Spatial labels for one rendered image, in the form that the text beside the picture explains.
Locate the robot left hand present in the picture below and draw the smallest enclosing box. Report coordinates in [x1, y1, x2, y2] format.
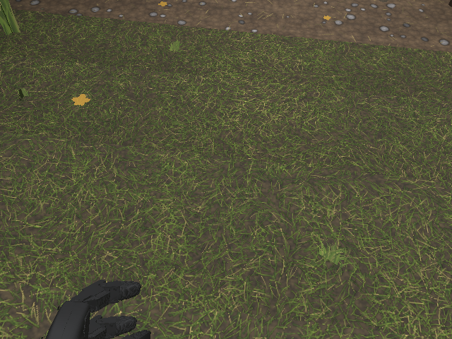
[41, 280, 151, 339]

